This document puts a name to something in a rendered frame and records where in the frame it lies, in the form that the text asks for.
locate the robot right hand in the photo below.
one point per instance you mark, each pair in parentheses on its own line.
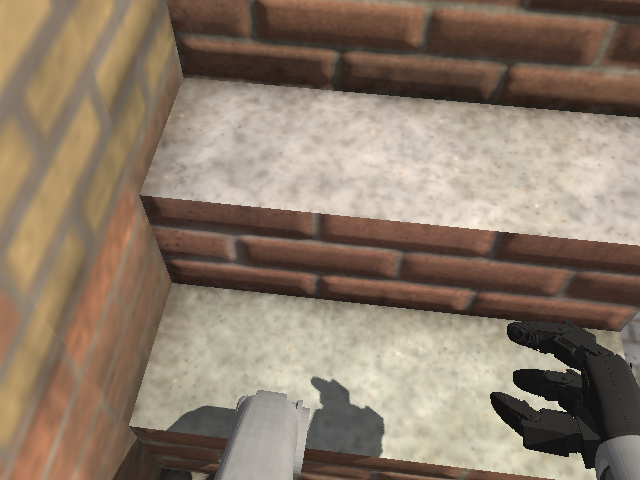
(604,400)

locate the left robot shin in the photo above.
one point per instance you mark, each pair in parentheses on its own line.
(238,404)

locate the left robot thigh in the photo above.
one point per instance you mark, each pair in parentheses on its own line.
(267,440)

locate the robot right forearm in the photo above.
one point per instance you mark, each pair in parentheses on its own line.
(618,459)

